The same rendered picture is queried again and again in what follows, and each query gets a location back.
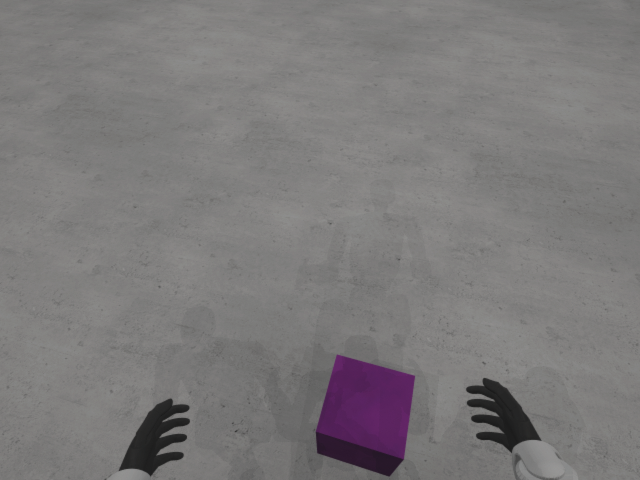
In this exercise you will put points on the left robot hand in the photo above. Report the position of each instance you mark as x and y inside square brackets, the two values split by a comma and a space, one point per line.
[143, 449]

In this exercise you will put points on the right robot hand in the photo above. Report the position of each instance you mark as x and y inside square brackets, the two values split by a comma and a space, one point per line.
[512, 421]

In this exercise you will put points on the right robot forearm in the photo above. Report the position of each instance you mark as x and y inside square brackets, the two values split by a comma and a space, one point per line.
[538, 460]

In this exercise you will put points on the carton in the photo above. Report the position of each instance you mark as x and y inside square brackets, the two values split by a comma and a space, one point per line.
[365, 415]

